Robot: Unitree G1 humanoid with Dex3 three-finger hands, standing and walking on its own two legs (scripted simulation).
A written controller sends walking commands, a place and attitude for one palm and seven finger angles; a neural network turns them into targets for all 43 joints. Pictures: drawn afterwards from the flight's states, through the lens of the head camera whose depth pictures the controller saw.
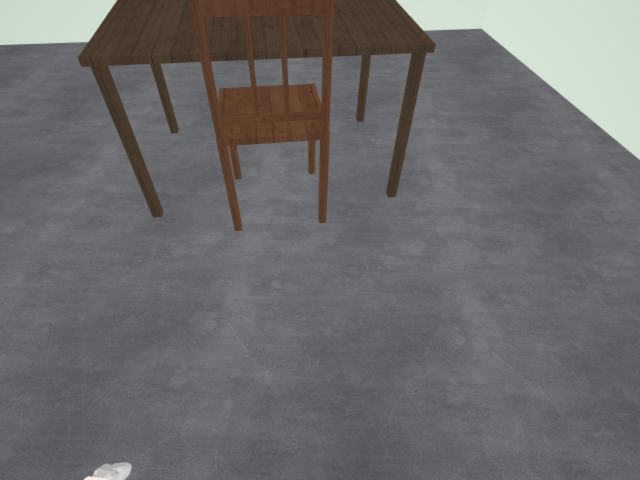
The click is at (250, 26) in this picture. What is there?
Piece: chair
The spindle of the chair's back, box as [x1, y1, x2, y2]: [243, 16, 258, 115]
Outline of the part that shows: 243,16 254,114 258,115 248,16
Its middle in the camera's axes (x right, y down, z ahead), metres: -0.22 -0.54 +1.23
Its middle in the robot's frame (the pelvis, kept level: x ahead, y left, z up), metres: +1.27 +0.28 -0.06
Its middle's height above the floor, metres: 0.71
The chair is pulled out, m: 0.00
